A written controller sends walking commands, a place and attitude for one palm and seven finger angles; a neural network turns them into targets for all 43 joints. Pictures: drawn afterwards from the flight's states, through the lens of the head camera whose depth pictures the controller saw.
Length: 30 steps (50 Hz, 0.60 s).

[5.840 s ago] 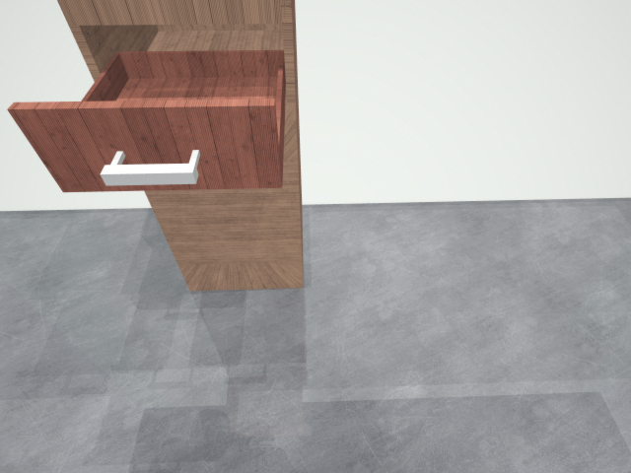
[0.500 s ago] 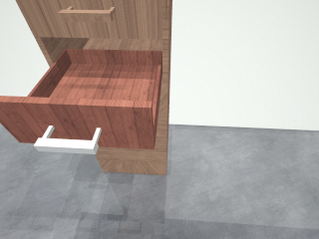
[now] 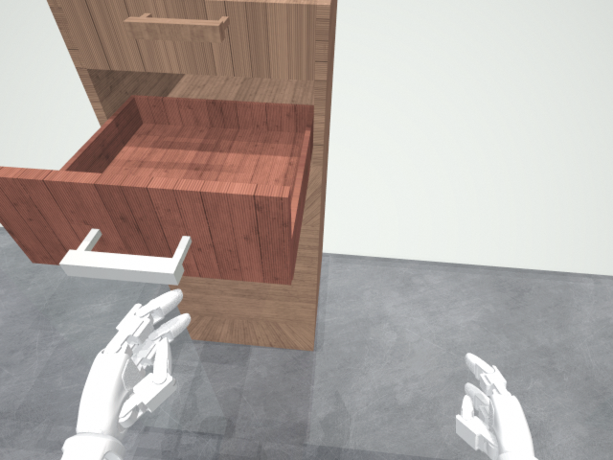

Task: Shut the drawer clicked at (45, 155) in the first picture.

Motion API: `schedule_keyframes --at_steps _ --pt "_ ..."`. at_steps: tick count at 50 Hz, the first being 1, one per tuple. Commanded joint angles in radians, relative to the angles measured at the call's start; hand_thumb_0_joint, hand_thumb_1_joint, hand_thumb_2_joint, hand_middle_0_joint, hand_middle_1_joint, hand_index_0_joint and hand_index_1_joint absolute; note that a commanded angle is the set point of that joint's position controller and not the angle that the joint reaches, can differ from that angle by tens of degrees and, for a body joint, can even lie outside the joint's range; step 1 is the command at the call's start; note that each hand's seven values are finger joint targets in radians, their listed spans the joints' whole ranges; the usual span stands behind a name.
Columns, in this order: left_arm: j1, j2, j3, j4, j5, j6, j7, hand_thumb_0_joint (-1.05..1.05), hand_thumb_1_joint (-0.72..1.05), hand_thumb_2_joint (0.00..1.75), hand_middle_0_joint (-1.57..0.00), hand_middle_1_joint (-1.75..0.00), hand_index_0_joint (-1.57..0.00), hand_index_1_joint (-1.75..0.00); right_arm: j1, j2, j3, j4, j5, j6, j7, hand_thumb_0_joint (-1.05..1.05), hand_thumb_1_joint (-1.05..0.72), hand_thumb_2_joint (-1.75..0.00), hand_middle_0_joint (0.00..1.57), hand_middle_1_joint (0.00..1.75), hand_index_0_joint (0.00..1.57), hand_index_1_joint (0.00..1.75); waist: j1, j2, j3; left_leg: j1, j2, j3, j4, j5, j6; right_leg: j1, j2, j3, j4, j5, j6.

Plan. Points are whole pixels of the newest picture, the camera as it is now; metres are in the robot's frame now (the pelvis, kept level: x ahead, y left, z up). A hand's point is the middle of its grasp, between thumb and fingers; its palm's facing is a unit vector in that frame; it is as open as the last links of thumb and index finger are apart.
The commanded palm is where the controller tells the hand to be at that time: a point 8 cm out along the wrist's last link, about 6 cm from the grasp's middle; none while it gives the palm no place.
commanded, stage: raise the hand and make a fist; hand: left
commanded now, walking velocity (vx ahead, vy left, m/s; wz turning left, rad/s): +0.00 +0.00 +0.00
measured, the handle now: (131, 253) +0.33 +0.24 +0.13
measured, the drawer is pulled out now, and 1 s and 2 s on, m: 0.30 0.30 0.30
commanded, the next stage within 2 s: bring the fist close to the handle in 1.60 s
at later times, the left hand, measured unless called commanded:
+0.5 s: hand (129, 396) +0.18 +0.20 +0.08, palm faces -0.09 -0.99 -0.07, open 4.0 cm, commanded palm +0.11 +0.25 +0.10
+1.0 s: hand (53, 372) +0.16 +0.22 +0.18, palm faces +0.04 -0.98 -0.19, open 3.2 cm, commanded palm +0.10 +0.26 +0.19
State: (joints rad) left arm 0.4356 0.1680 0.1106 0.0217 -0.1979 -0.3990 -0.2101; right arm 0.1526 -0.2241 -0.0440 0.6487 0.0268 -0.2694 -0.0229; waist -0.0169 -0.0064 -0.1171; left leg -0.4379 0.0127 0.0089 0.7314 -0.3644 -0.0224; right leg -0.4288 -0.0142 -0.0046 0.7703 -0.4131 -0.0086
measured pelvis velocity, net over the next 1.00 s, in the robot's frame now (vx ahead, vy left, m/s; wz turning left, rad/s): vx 0.00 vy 0.01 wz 0.03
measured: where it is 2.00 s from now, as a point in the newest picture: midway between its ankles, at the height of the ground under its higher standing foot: outside the picture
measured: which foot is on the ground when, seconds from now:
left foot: down 0.00-1.00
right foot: down 0.00-1.00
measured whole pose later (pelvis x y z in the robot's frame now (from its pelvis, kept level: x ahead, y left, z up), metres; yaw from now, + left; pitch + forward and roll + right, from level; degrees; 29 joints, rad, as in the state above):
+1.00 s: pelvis +0.00 +0.01 +0.01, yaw +2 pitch -2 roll -1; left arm 0.50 0.33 0.30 -0.53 -0.33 0.05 -0.32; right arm 0.19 -0.20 0.10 0.55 0.09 -0.39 -0.08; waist 0.09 0.06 -0.11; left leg -0.28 0.02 -0.03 0.68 -0.36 -0.01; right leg -0.22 0.00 -0.04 0.63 -0.37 0.00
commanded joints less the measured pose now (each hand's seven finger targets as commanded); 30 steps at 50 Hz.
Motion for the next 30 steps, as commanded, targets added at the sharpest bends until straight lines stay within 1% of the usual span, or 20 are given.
schedule_keyframes --at_steps 1,2,3,4,5,6,9,10,11,13,14,16,18,19,20,23,26,27,28,30 --pt "0.341 0.193 0.157 -0.067 -0.041 -0.052 -0.198 0.0 0.9 0.9 -0.52 -0.65 -0.52 -0.65 -0.095 -0.134 -0.052 -0.277 0.014 -0.01 0.011 0.0 -0.9 -0.9 0.2 0.3 0.2 0.3 0.099 -0.078 -0.012 -0.117 -0.055 0.055 0.033 0.174 0.024 0.021 -0.009 0.007 -0.052 0.314 -0.005" --pt "0.3 0.216 0.188 -0.172 -0.068 -0.045 -0.197 0.0 0.9 0.9 -0.54 -0.67 -0.54 -0.67 -0.096 -0.128 -0.048 -0.306 0.014 -0.006 0.002 0.0 -0.9 -0.9 0.2 0.3 0.2 0.3 0.099 -0.036 -0.084 -0.099 -0.056 0.06 0.046 0.182 0.032 0.031 -0.009 0.017 -0.043 0.315 0.0" --pt "0.238 0.231 0.215 -0.278 -0.097 -0.05 -0.186 0.0 0.9 0.9 -0.56 -0.69 -0.56 -0.69 -0.073 -0.122 -0.043 -0.314 0.011 -0.002 -0.006 0.0 -0.9 -0.9 0.2 0.3 0.2 0.3 0.094 0.055 -0.114 -0.08 -0.058 0.055 0.055 0.181 0.033 0.027 -0.001 0.021 -0.036 0.288 -0.002" --pt "0.174 0.227 0.223 -0.372 -0.122 -0.06 -0.169 0.0 0.9 0.9 -0.58 -0.71 -0.58 -0.71 -0.065 -0.113 -0.039 -0.326 0.01 -0.001 -0.014 0.0 -0.9 -0.9 0.2 0.3 0.2 0.3 0.076 0.109 -0.154 -0.052 -0.053 0.048 0.067 0.181 0.037 0.014 0.002 0.027 -0.039 0.276 0.003" --pt "0.15 0.205 0.232 -0.407 -0.137 -0.077 -0.145 0.0 0.9 0.9 -0.6 -0.73 -0.6 -0.73 -0.029 -0.094 -0.037 -0.309 0.006 0.0 -0.017 0.0 -0.9 -0.9 0.2 0.3 0.2 0.3 0.064 0.134 -0.156 -0.029 -0.043 0.031 0.075 0.195 0.039 0.001 0.01 0.014 -0.034 0.288 0.002" --pt "0.087 0.184 0.198 -0.502 -0.146 -0.109 -0.126 0.0 0.9 0.9 -0.62 -0.75 -0.62 -0.75 -0.012 -0.094 -0.031 -0.304 0.003 -0.006 -0.02 0.0 -0.9 -0.9 0.2 0.3 0.2 0.3 0.04 0.163 -0.152 -0.008 -0.038 0.019 0.091 0.208 0.044 -0.029 0.015 0.01 -0.031 0.304 0.002" --pt "-0.099 0.193 0.125 -0.578 -0.115 -0.185 -0.104 0.0 0.9 0.9 -0.68 -0.82 -0.68 -0.82 0.022 -0.113 -0.017 -0.25 -0.005 -0.022 -0.037 0.0 -0.9 -0.9 0.2 0.3 0.2 0.3 -0.039 0.134 -0.087 -0.007 -0.018 -0.015 0.13 0.158 0.06 -0.148 0.036 0.002 -0.031 0.201 -0.006" --pt "-0.085 0.153 0.067 -0.541 -0.107 -0.2 -0.121 0.0 0.9 0.9 -0.7 -0.84 -0.7 -0.84 0.02 -0.114 -0.009 -0.239 0.0 -0.04 -0.038 0.0 -0.9 -0.9 0.2 0.3 0.2 0.3 -0.054 0.145 -0.034 -0.015 -0.013 -0.025 0.131 0.123 0.062 -0.184 0.037 -0.006 -0.036 0.149 -0.009" --pt "-0.11 0.146 0.024 -0.518 -0.102 -0.203 -0.145 0.0 0.9 0.9 -0.72 -0.86 -0.72 -0.86 0.02 -0.125 0.001 -0.232 0.003 -0.056 -0.039 0.0 -0.9 -0.9 0.2 0.3 0.2 0.3 -0.073 0.128 -0.006 -0.027 -0.008 -0.037 0.132 0.083 0.067 -0.209 0.035 -0.006 -0.047 0.099 -0.007" --pt "-0.146 0.16 -0.01 -0.422 -0.102 -0.143 -0.199 0.0 0.9 0.9 -0.76 -0.91 -0.76 -0.91 0.0 -0.14 0.012 -0.225 0.019 -0.073 -0.049 0.0 -0.9 -0.9 0.2 0.3 0.2 0.3 -0.09 0.083 0.069 -0.068 -0.004 -0.056 0.116 -0.003 0.07 -0.21 0.034 0.024 -0.104 -0.023 -0.003" --pt "-0.138 0.201 0.019 -0.378 -0.094 -0.094 -0.219 0.0 0.9 0.9 -0.78 -0.93 -0.78 -0.93 0.003 -0.145 0.009 -0.222 0.027 -0.077 -0.058 0.0 -0.9 -0.9 0.2 0.3 0.2 0.3 -0.076 0.055 0.06 -0.081 -0.005 -0.055 0.096 -0.035 0.068 -0.186 0.025 0.043 -0.137 -0.082 0.0" --pt "-0.043 0.257 0.084 -0.288 -0.081 0.044 -0.238 0.0 0.9 0.9 -0.82 -0.97 -0.82 -0.97 -0.019 -0.147 0.005 -0.242 0.04 -0.077 -0.069 0.0 -0.9 -0.9 0.2 0.3 0.2 0.3 -0.024 0.001 0.019 -0.087 -0.005 -0.046 0.056 -0.047 0.067 -0.13 0.005 0.075 -0.185 -0.153 0.006" --pt "0.029 0.323 0.205 -0.211 -0.09 0.178 -0.222 0.0 0.9 0.9 -0.86 -1.01 -0.86 -1.01 -0.057 -0.132 0.004 -0.253 0.048 -0.061 -0.072 0.0 -0.9 -0.9 0.2 0.3 0.2 0.3 0.043 -0.018 -0.031 -0.083 -0.01 -0.039 0.025 -0.02 0.061 -0.052 -0.007 0.081 -0.198 -0.156 0.011" --pt "0.042 0.317 0.233 -0.272 -0.111 0.216 -0.205 0.0 0.9 0.9 -0.88 -1.04 -0.88 -1.04 -0.071 -0.12 0.014 -0.272 0.049 -0.052 -0.072 0.0 -0.9 -0.9 0.2 0.3 0.2 0.3 0.064 0.01 -0.063 -0.058 -0.014 -0.036 0.003 0.011 0.057 -0.012 -0.012 0.06 -0.19 -0.123 0.011" --pt "0.08 0.308 0.269 -0.329 -0.139 0.243 -0.175 0.0 0.9 0.9 -0.9 -1.06 -0.9 -1.06 -0.095 -0.098 0.018 -0.288 0.05 -0.048 -0.073 0.0 -0.9 -0.9 0.2 0.3 0.2 0.3 0.086 0.003 -0.084 -0.038 -0.015 -0.034 -0.013 0.04 0.052 0.025 -0.009 0.037 -0.181 -0.084 0.009" --pt "0.163 0.29 0.36 -0.473 -0.202 0.246 -0.077 0.0 0.9 0.9 -0.96 -1.12 -0.96 -1.12 -0.117 -0.064 0.032 -0.296 0.045 -0.061 -0.067 0.0 -0.9 -0.9 0.2 0.3 0.2 0.3 0.131 -0.027 -0.11 -0.007 -0.011 -0.034 -0.054 0.137 0.042 0.105 0.023 -0.034 -0.145 0.081 0.001" --pt "0.19 0.222 0.262 -0.607 -0.179 0.192 -0.05 0.0 0.9 0.9 -1.02 -1.19 -1.02 -1.19 -0.057 -0.072 0.031 -0.29 0.039 -0.101 -0.043 0.0 -0.9 -0.9 0.2 0.3 0.2 0.3 0.099 0.067 -0.07 0.037 -0.01 -0.016 -0.079 0.184 0.038 0.055 0.041 -0.076 -0.121 0.186 -0.001" --pt "0.185 0.218 0.233 -0.607 -0.164 0.179 -0.052 0.0 0.9 0.9 -1.04 -1.21 -1.04 -1.21 -0.043 -0.082 0.027 -0.28 0.038 -0.117 -0.039 0.0 -0.9 -0.9 0.2 0.3 0.2 0.3 0.082 0.072 -0.051 0.043 -0.007 -0.014 -0.076 0.183 0.039 0.034 0.043 -0.075 -0.123 0.193 0.001" --pt "0.167 0.206 0.196 -0.613 -0.155 0.171 -0.063 0.0 0.9 0.9 -1.06 -1.23 -1.06 -1.23 -0.041 -0.094 0.03 -0.272 0.034 -0.129 -0.035 0.0 -0.9 -0.9 0.2 0.3 0.2 0.3 0.066 0.029 -0.018 0.034 -0.007 -0.019 -0.075 0.181 0.044 0.035 0.043 -0.069 -0.134 0.198 0.004" --pt "0.172 0.196 0.149 -0.6 -0.141 0.171 -0.093 0.0 0.9 0.9 -1.1 -1.27 -1.1 -1.27 -0.017 -0.108 0.025 -0.267 0.043 -0.158 -0.035 0.0 -0.9 -0.9 0.2 0.3 0.2 0.3 0.048 0.058 -0.002 0.054 -0.007 -0.023 -0.08 0.147 0.046 0.011 0.043 -0.064 -0.148 0.167 0.006"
